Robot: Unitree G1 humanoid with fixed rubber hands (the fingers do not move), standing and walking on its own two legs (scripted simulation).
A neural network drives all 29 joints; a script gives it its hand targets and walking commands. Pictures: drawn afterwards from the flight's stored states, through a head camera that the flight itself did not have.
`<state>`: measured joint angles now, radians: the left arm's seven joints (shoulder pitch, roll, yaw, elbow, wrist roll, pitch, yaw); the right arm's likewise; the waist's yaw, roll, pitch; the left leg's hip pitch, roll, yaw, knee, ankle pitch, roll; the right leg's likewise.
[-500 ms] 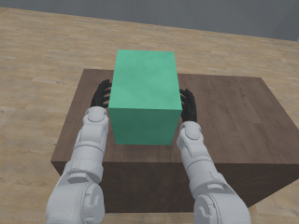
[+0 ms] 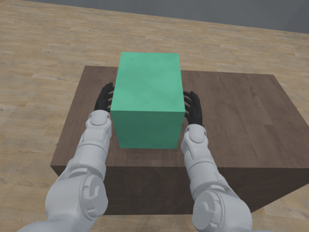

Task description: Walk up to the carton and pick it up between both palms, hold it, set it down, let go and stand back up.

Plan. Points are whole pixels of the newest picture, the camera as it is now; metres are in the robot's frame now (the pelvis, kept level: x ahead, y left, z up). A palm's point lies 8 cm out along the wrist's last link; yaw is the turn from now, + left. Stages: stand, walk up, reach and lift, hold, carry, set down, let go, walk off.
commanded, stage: set down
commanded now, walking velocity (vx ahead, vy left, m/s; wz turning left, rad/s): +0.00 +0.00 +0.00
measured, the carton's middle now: (149, 100) +0.45 +0.01 +0.09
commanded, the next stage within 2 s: none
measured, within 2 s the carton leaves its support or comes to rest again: rests again in 0.74 s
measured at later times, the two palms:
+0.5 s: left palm (108, 118) +0.44 +0.13 +0.01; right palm (189, 124) +0.42 -0.11 +0.02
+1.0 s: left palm (110, 127) +0.44 +0.13 -0.03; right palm (187, 135) +0.41 -0.12 -0.03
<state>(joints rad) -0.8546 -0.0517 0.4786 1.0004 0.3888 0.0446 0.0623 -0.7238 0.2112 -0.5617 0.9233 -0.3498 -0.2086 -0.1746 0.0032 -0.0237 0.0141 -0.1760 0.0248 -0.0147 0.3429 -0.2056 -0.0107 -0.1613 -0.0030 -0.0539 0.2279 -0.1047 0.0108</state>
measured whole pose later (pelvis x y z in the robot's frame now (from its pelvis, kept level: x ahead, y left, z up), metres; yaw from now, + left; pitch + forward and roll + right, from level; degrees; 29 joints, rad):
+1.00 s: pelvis +0.01 +0.00 -0.03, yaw -1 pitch +26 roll -3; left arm -1.00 0.09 0.30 1.58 0.07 -0.51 0.14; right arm -0.85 0.10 -0.55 1.29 -0.37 -0.48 -0.20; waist -0.03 0.03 -0.21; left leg -0.79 0.04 -0.03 0.62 -0.29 -0.01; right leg -0.76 0.01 -0.07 0.47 -0.17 0.01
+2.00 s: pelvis -0.01 +0.02 -0.05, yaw -4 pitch +27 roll -3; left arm -1.17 0.22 -0.05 1.62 -0.27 -0.36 0.06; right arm -0.99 -0.11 -0.22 1.35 0.02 -0.30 -0.09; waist -0.02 0.02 -0.30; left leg -0.90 0.04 0.03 0.77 -0.34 0.02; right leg -0.90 0.00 -0.01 0.64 -0.21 0.04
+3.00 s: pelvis -0.03 -0.01 -0.02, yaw -1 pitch +9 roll -1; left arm -0.71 0.18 0.10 1.15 -0.09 -0.17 -0.01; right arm -0.58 0.04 -0.09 0.93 0.09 -0.16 -0.27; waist -0.02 0.00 -0.10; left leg -0.45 0.04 0.00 0.56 -0.26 -0.02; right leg -0.47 0.00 -0.04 0.50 -0.19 0.00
